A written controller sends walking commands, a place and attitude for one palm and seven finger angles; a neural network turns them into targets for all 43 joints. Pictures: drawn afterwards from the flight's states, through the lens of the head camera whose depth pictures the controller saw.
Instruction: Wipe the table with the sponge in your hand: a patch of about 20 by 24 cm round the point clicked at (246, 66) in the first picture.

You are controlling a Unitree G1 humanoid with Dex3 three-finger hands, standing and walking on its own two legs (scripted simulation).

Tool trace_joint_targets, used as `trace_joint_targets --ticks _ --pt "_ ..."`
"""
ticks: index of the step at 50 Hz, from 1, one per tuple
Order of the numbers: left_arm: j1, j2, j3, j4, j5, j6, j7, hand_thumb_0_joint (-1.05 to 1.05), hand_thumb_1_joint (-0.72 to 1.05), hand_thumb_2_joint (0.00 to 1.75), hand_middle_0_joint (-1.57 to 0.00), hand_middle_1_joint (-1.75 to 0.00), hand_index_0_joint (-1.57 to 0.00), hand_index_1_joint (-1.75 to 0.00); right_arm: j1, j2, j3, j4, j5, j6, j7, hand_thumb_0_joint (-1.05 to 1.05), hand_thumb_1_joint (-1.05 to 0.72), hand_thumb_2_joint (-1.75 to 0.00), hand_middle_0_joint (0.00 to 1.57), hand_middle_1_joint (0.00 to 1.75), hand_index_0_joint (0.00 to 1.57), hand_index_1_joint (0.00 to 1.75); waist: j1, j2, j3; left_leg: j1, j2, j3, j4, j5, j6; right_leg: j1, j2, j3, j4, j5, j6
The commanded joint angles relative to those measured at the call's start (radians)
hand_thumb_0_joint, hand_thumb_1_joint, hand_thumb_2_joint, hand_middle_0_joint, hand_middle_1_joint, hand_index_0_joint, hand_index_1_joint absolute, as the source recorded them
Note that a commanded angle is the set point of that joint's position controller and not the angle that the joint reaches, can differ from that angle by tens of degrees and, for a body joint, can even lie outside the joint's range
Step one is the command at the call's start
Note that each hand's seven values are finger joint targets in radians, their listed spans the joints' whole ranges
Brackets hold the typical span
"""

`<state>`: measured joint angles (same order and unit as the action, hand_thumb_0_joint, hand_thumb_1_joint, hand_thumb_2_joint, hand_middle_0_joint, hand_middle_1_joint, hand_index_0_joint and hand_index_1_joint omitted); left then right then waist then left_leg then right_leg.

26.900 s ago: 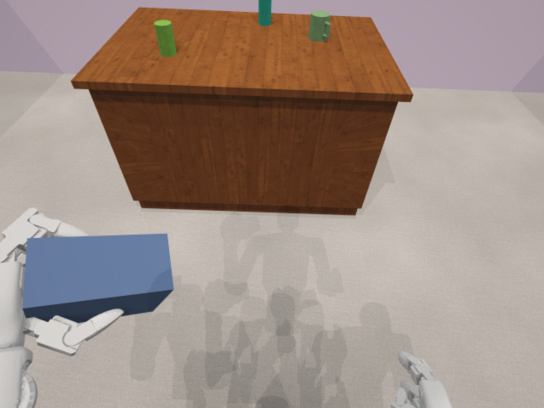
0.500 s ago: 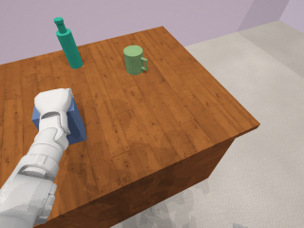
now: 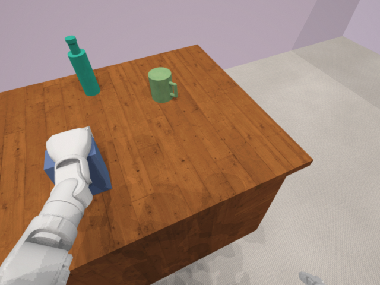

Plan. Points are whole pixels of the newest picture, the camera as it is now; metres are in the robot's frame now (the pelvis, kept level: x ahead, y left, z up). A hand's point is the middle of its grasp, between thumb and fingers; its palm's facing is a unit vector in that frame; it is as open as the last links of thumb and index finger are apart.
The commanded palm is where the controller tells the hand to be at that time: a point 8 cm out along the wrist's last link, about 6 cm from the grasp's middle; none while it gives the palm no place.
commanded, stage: wipe back along the middle lane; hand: left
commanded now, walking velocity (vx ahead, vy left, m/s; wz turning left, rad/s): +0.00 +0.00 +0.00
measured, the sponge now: (83, 176) +0.37 +0.30 -0.02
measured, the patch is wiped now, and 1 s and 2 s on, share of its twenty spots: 0.35 0.55 0.70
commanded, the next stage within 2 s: slide across to the third lane in 1.32 s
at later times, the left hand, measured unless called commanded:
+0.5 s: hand (83, 171) +0.35 +0.27 +0.04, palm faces -0.02 +0.00 -1.00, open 10.8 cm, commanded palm +0.31 +0.25 +0.07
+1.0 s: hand (85, 190) +0.30 +0.25 +0.04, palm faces +0.01 -0.05 -1.00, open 10.8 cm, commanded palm +0.26 +0.23 +0.07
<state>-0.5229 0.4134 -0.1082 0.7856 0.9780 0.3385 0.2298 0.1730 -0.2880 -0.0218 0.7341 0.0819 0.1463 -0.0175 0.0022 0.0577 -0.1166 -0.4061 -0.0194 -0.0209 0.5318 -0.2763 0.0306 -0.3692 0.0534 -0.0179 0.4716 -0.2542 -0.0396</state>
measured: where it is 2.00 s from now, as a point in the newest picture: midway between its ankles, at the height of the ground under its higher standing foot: outside the picture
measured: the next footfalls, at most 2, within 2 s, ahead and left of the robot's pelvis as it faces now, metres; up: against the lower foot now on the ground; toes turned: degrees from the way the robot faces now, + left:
none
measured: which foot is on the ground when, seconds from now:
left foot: down 0.00-1.00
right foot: down 0.00-1.00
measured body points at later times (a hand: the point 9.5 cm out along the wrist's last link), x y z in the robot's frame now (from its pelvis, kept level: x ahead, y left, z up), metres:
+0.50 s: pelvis -0.01 +0.01 +0.00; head +0.00 -0.01 +0.45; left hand +0.34 +0.27 +0.09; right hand +0.16 -0.23 -0.12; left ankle -0.01 +0.10 -0.74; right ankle -0.02 -0.10 -0.74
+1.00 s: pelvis +0.00 +0.01 +0.00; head -0.01 -0.02 +0.45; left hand +0.30 +0.25 +0.09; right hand +0.23 -0.21 -0.09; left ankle -0.01 +0.10 -0.74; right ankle -0.02 -0.10 -0.74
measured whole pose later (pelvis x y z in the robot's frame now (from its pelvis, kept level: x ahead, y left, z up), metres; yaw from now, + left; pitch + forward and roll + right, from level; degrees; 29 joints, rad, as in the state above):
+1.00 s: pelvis +0.00 +0.01 +0.00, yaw +0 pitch +4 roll -1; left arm -0.18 0.29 -0.28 0.32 0.98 0.55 0.23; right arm 0.02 -0.25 0.02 0.66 0.09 0.16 0.01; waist 0.08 0.07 -0.11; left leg -0.29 -0.04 -0.01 0.52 -0.28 0.04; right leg -0.28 0.04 0.00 0.49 -0.28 -0.03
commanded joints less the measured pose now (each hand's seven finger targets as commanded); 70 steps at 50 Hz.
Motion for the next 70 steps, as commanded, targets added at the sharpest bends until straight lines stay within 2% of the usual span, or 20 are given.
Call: trace_joint_targets --ticks 1,2,8,12,23,30,32,35,39,40,42,47,50,57,60,64,65,67,69,70 --pt "-0.216 0.101 -0.014 -0.11 0.013 0.005 -0.005 0.0 0.1 1.3 -1.2 -1.6 -1.2 -1.6 -0.097 -0.116 -0.035 -0.132 0.007 -0.038 -0.011 0.0 -0.9 -0.9 0.2 0.3 0.2 0.3 0.005 -0.06 -0.227 0.13 -0.007 -0.013 -0.031 0.291 0.014 0.126 -0.027 0.031 -0.028 0.343 -0.022" --pt "-0.255 0.112 -0.01 -0.11 0.015 0.007 -0.001 0.0 0.1 1.3 -1.2 -1.6 -1.2 -1.6 -0.098 -0.118 -0.032 -0.125 0.008 -0.037 -0.013 0.0 -0.9 -0.9 0.2 0.3 0.2 0.3 -0.006 -0.067 -0.21 0.126 -0.003 -0.015 -0.034 0.269 0.013 0.107 -0.028 0.032 -0.03 0.323 -0.022" --pt "-0.201 0.126 0.018 -0.076 0.0 0.025 0.012 0.0 0.1 1.3 -1.2 -1.6 -1.2 -1.6 -0.115 -0.114 -0.025 -0.13 0.008 -0.038 -0.021 0.0 -0.9 -0.9 0.2 0.3 0.2 0.3 0.011 -0.108 -0.219 0.098 -0.009 -0.011 -0.044 0.215 0.015 0.13 -0.029 0.04 -0.037 0.276 -0.016" --pt "-0.18 0.079 -0.012 -0.112 -0.008 0.033 0.016 0.0 0.1 1.3 -1.2 -1.6 -1.2 -1.6 -0.132 -0.105 -0.023 -0.145 0.008 -0.04 -0.017 0.0 -0.9 -0.9 0.2 0.3 0.2 0.3 0.02 -0.058 -0.22 0.122 -0.004 -0.016 -0.05 0.222 0.009 0.111 -0.025 0.027 -0.031 0.247 -0.022" --pt "-0.065 -0.03 -0.078 -0.236 -0.034 0.097 0.011 0.0 0.1 1.3 -1.2 -1.6 -1.2 -1.6 -0.193 -0.097 -0.023 -0.173 0.011 -0.04 -0.006 0.0 -0.9 -0.9 0.2 0.3 0.2 0.3 0.036 -0.105 -0.21 0.166 0.003 -0.026 -0.048 0.265 0.004 0.111 -0.019 0.02 -0.027 0.272 -0.027" --pt "0.013 -0.027 -0.075 -0.336 -0.044 0.156 -0.009 0.0 0.1 1.3 -1.2 -1.6 -1.2 -1.6 -0.241 -0.096 -0.015 -0.188 0.014 -0.032 -0.002 0.0 -0.9 -0.9 0.2 0.3 0.2 0.3 0.051 -0.099 -0.191 0.18 0.001 -0.034 -0.056 0.296 -0.002 0.141 -0.02 0.023 -0.022 0.304 -0.033" --pt "0.052 -0.062 -0.106 -0.358 -0.042 0.167 -0.016 0.0 0.1 1.3 -1.2 -1.6 -1.2 -1.6 -0.247 -0.092 -0.013 -0.195 0.012 -0.034 0.002 0.0 -0.9 -0.9 0.2 0.3 0.2 0.3 0.054 -0.108 -0.194 0.191 0.0 -0.032 -0.048 0.317 0.0 0.146 -0.02 0.018 -0.014 0.329 -0.032" --pt "0.122 -0.033 -0.078 -0.418 -0.044 0.175 -0.026 0.0 0.1 1.3 -1.2 -1.6 -1.2 -1.6 -0.269 -0.093 -0.009 -0.21 0.012 -0.032 0.007 0.0 -0.9 -0.9 0.2 0.3 0.2 0.3 0.066 -0.098 -0.2 0.193 -0.003 -0.035 -0.047 0.347 -0.003 0.177 -0.021 0.033 -0.008 0.376 -0.036" --pt "0.159 -0.08 -0.126 -0.472 -0.038 0.188 -0.036 0.0 0.1 1.3 -1.2 -1.6 -1.2 -1.6 -0.284 -0.086 -0.004 -0.22 0.011 -0.032 0.012 0.0 -0.9 -0.9 0.2 0.3 0.2 0.3 0.061 -0.105 -0.176 0.205 -0.001 -0.036 -0.046 0.359 -0.004 0.165 -0.019 0.033 -0.007 0.383 -0.036" --pt "0.176 -0.042 -0.085 -0.499 -0.044 0.188 -0.035 0.0 0.1 1.3 -1.2 -1.6 -1.2 -1.6 -0.29 -0.088 -0.006 -0.224 0.012 -0.032 0.013 0.0 -0.9 -0.9 0.2 0.3 0.2 0.3 0.07 -0.098 -0.184 0.206 0.001 -0.042 -0.05 0.36 -0.006 0.174 -0.017 0.037 -0.005 0.375 -0.038" --pt "0.188 -0.08 -0.126 -0.51 -0.04 0.197 -0.037 0.0 0.1 1.3 -1.2 -1.6 -1.2 -1.6 -0.303 -0.082 -0.001 -0.229 0.011 -0.032 0.015 0.0 -0.9 -0.9 0.2 0.3 0.2 0.3 0.068 -0.097 -0.161 0.206 -0.002 -0.039 -0.047 0.351 -0.004 0.163 -0.018 0.033 -0.005 0.368 -0.038" --pt "0.191 -0.098 -0.151 -0.552 -0.035 0.212 -0.037 0.0 0.1 1.3 -1.2 -1.6 -1.2 -1.6 -0.324 -0.078 0.001 -0.231 0.012 -0.03 0.018 0.0 -0.9 -0.9 0.2 0.3 0.2 0.3 0.065 -0.094 -0.15 0.215 0.001 -0.042 -0.051 0.331 -0.005 0.148 -0.016 0.036 -0.006 0.338 -0.039" --pt "0.197 -0.061 -0.117 -0.574 -0.039 0.222 -0.039 0.0 0.1 1.3 -1.2 -1.6 -1.2 -1.6 -0.336 -0.081 0.002 -0.231 0.012 -0.028 0.013 0.0 -0.9 -0.9 0.2 0.3 0.2 0.3 0.072 -0.108 -0.148 0.205 -0.002 -0.044 -0.064 0.293 -0.003 0.162 -0.015 0.049 -0.015 0.309 -0.041" --pt "0.296 -0.11 -0.167 -0.608 -0.032 0.217 -0.047 0.0 0.1 1.3 -1.2 -1.6 -1.2 -1.6 -0.353 -0.07 0.005 -0.245 0.011 -0.034 0.024 0.0 -0.9 -0.9 0.2 0.3 0.2 0.3 0.082 -0.089 -0.165 0.216 -0.007 -0.04 -0.05 0.314 0.002 0.175 -0.016 0.051 0.001 0.338 -0.042" --pt "0.327 -0.085 -0.143 -0.647 -0.039 0.213 -0.047 0.0 0.1 1.3 -1.2 -1.6 -1.2 -1.6 -0.365 -0.075 0.003 -0.246 0.01 -0.033 0.028 0.0 -0.9 -0.9 0.2 0.3 0.2 0.3 0.084 -0.103 -0.16 0.202 -0.006 -0.042 -0.055 0.293 0.001 0.186 -0.015 0.066 -0.002 0.332 -0.043" --pt "0.374 -0.102 -0.154 -0.662 -0.049 0.224 -0.042 0.0 0.1 1.3 -1.2 -1.6 -1.2 -1.6 -0.38 -0.07 0.007 -0.248 0.012 -0.034 0.027 0.0 -0.9 -0.9 0.2 0.3 0.2 0.3 0.09 -0.135 -0.119 0.188 -0.01 -0.034 -0.063 0.254 0.007 0.186 -0.017 0.07 -0.016 0.308 -0.037" --pt "0.377 -0.074 -0.125 -0.682 -0.053 0.224 -0.039 0.0 0.1 1.3 -1.2 -1.6 -1.2 -1.6 -0.382 -0.075 0.003 -0.247 0.012 -0.034 0.028 0.0 -0.9 -0.9 0.2 0.3 0.2 0.3 0.093 -0.122 -0.12 0.189 -0.009 -0.035 -0.064 0.253 0.006 0.189 -0.016 0.079 -0.017 0.313 -0.04" --pt "0.385 -0.107 -0.161 -0.687 -0.054 0.231 -0.041 0.0 0.1 1.3 -1.2 -1.6 -1.2 -1.6 -0.391 -0.068 0.007 -0.249 0.014 -0.036 0.027 0.0 -0.9 -0.9 0.2 0.3 0.2 0.3 0.09 -0.137 -0.101 0.189 -0.011 -0.031 -0.067 0.236 0.01 0.183 -0.017 0.075 -0.024 0.289 -0.035" --pt "0.402 -0.094 -0.152 -0.693 -0.049 0.234 -0.04 0.0 0.1 1.3 -1.2 -1.6 -1.2 -1.6 -0.396 -0.069 0.007 -0.245 0.014 -0.037 0.026 0.0 -0.9 -0.9 0.2 0.3 0.2 0.3 0.091 -0.128 -0.095 0.188 -0.013 -0.029 -0.069 0.223 0.01 0.184 -0.016 0.089 -0.031 0.277 -0.035" --pt "0.388 -0.042 -0.104 -0.699 -0.048 0.234 -0.036 0.0 0.1 1.3 -1.2 -1.6 -1.2 -1.6 -0.393 -0.076 0.005 -0.241 0.013 -0.037 0.025 0.0 -0.9 -0.9 0.2 0.3 0.2 0.3 0.096 -0.121 -0.097 0.185 -0.012 -0.034 -0.073 0.21 0.008 0.184 -0.014 0.096 -0.033 0.261 -0.038"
